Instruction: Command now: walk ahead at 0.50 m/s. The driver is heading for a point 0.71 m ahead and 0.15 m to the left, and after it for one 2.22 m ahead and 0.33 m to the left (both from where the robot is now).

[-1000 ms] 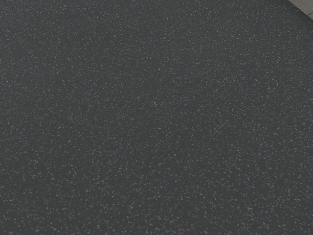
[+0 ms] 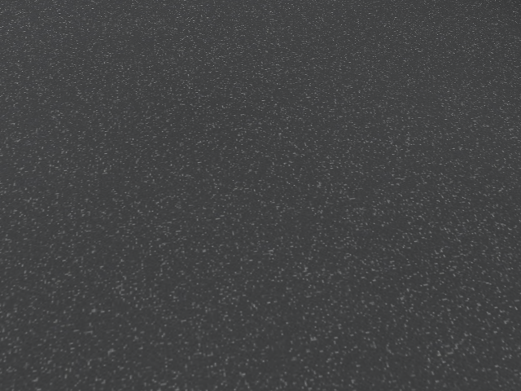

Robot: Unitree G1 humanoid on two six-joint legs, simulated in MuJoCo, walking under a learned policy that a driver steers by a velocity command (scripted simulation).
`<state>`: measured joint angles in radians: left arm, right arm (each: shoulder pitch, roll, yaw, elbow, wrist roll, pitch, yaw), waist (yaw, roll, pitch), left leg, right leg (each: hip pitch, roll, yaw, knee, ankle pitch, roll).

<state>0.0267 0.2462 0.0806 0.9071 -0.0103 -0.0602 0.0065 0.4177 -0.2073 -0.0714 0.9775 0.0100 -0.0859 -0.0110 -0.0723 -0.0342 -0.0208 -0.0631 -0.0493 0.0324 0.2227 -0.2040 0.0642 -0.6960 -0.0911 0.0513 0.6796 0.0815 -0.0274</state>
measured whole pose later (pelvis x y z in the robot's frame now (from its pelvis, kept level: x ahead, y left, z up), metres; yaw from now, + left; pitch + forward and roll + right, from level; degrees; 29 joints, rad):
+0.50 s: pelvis +0.28 -0.06 +0.00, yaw +9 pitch +1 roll -2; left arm 0.30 0.23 0.08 1.03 0.02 -0.09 0.01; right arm 0.16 -0.26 -0.11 0.90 0.03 -0.04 -0.01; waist 0.05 0.04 0.01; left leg -0.72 0.12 -0.08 0.96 -0.07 0.04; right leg -0.06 0.03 -0.18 0.25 -0.21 -0.05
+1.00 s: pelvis +0.54 +0.05 +0.00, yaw +26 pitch +2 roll -1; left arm 0.03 0.29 0.08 0.82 0.01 -0.10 0.02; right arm 0.29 -0.25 -0.08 0.82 0.01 -0.05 0.00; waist -0.04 -0.02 0.05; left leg -0.21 -0.10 -0.07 0.35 -0.16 0.10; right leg -0.64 -0.11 0.07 0.90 -0.19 0.04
